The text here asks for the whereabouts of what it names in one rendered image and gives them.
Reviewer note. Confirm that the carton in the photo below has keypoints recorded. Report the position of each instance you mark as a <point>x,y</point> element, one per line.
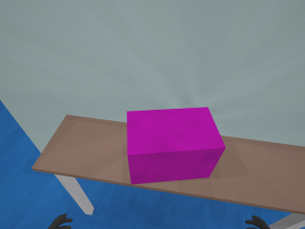
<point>172,144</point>

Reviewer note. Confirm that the left robot hand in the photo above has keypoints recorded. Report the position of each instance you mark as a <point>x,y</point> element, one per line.
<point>60,220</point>

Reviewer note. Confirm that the table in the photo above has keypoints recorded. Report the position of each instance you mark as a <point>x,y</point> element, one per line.
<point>250,172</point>

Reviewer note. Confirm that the right robot hand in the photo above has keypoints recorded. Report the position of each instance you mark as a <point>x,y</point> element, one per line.
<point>258,222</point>

